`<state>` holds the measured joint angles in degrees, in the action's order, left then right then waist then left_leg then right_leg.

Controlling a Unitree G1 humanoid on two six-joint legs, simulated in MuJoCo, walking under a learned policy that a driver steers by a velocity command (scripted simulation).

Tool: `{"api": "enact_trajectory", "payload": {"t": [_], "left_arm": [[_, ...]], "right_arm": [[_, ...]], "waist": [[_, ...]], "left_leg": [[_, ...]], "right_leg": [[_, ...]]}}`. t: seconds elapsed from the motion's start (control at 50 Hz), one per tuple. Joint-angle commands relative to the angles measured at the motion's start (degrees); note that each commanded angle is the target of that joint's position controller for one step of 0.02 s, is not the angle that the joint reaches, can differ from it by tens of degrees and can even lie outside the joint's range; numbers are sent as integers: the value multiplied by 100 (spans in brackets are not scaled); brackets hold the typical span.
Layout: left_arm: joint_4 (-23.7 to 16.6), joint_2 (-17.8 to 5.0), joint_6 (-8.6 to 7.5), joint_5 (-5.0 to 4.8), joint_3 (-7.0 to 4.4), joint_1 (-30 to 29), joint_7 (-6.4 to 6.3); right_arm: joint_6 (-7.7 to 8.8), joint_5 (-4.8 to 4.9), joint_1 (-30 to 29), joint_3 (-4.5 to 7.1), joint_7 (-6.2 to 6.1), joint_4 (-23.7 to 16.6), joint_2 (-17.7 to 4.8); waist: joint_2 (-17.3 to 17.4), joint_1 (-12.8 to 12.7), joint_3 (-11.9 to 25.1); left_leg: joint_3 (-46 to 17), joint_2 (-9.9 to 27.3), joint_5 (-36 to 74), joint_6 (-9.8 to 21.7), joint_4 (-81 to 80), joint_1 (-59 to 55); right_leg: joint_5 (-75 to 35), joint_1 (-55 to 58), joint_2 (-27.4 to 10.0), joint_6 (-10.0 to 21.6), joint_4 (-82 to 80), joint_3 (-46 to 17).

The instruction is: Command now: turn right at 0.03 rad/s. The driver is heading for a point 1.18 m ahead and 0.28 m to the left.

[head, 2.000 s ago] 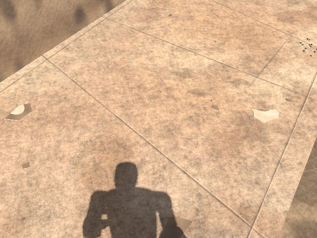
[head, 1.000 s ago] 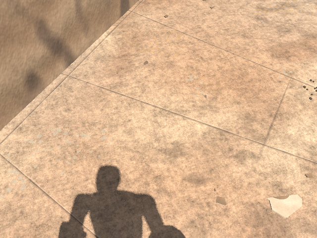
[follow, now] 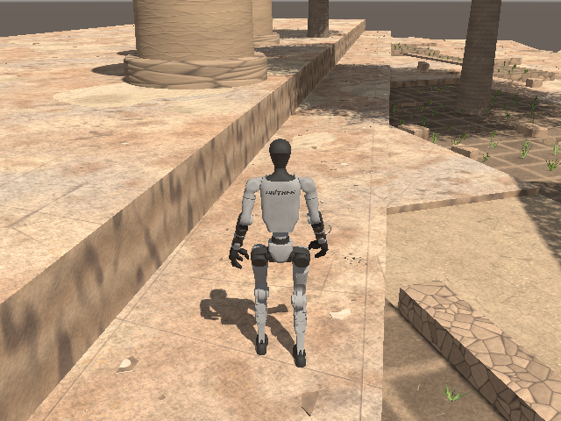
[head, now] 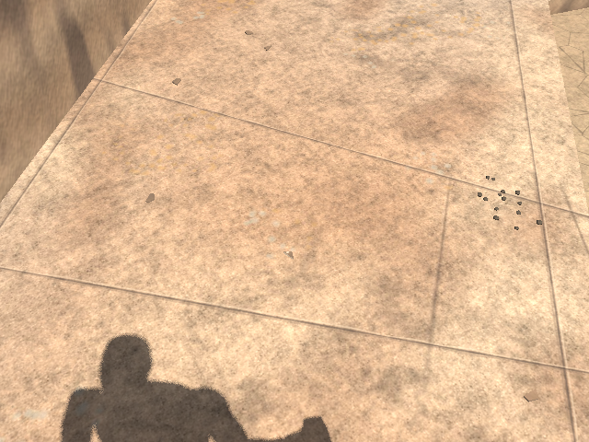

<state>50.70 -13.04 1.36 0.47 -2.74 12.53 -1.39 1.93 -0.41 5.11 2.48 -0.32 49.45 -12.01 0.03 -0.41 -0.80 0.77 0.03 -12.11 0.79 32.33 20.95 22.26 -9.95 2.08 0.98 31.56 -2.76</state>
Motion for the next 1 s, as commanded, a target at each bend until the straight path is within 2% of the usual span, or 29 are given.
{"api": "enact_trajectory", "payload": {"t": [0.02, 0.16, 0.4, 0.68, 1.0], "left_arm": [[-124, -536, -90, -10, -130, 161, -33], [170, -515, -137, -14, -112, 291, -70], [594, -416, -212, -13, -43, 465, -88], [909, -275, -248, -13, 35, 706, -95], [1078, -169, -275, -20, 93, 994, -106]], "right_arm": [[22, 19, -129, 169, -51, -211, -677], [-68, 28, -207, 175, -81, 54, -645], [-133, 36, -132, 161, -143, 515, -647], [-160, 45, 48, 112, -174, 864, -614], [-183, 56, 196, 66, -184, 1034, -560]], "waist": [[25, 38, 473], [-17, 33, 195], [11, 33, -19], [-3, 51, -117], [-5, 62, -149]], "left_leg": [[-524, 488, 1691, 411, -236, -1185], [-458, 369, 1231, 329, -342, -1183], [-446, 277, 735, 272, -535, -1173], [-461, 234, 482, 278, -636, -1121], [-466, 202, 544, 298, -639, -1124]], "right_leg": [[-1307, -580, -353, 138, -506, -285], [-1024, -654, -382, 118, -662, -279], [-710, -685, -355, 94, -830, -176], [-624, -714, -317, 78, -909, -70], [-693, -734, -302, 62, -933, -3]]}}
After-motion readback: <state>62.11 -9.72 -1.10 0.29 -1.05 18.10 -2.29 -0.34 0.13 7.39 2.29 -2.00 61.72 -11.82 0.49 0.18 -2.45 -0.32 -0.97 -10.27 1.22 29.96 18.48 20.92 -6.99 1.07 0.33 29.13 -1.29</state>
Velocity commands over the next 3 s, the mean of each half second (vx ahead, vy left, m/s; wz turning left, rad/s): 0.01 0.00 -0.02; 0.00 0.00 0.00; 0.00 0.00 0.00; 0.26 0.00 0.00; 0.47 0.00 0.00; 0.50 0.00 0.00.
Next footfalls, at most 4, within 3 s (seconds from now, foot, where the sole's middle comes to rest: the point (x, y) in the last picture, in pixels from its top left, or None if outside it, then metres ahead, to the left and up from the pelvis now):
2.32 right None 0.48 -0.11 -0.77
2.88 left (253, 329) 0.78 0.14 -0.77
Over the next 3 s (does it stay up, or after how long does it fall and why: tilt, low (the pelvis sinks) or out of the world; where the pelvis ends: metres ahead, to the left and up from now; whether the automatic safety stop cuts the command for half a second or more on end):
stays up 0.68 0.05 0.01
